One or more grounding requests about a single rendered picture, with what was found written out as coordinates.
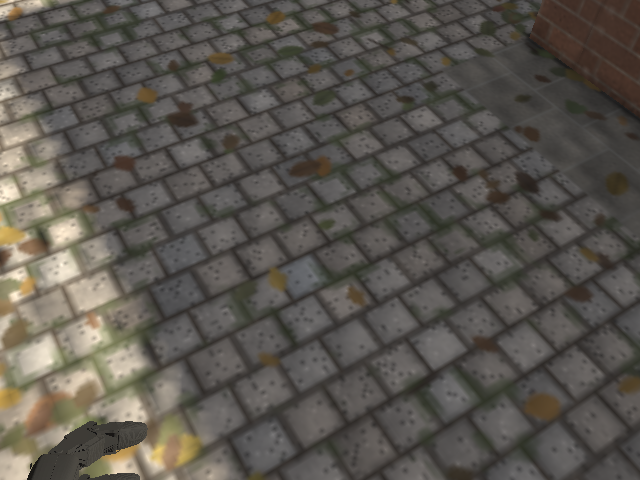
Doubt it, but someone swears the left robot hand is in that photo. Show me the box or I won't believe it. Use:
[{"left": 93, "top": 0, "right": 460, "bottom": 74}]
[{"left": 27, "top": 421, "right": 148, "bottom": 480}]

